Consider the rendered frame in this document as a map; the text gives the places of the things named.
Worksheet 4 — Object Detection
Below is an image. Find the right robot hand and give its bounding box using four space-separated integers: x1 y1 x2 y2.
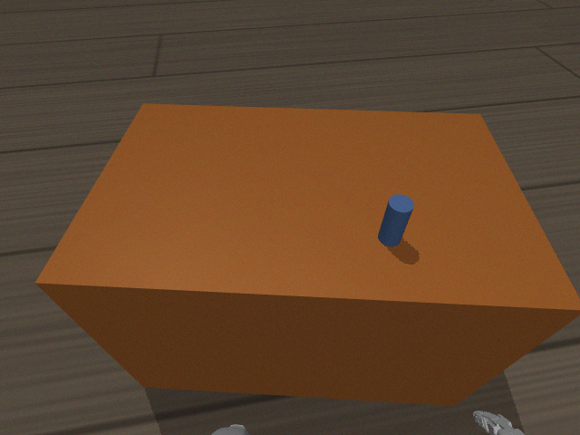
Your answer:
473 411 525 435

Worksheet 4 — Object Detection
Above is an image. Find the can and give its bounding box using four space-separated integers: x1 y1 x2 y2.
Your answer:
378 194 414 247

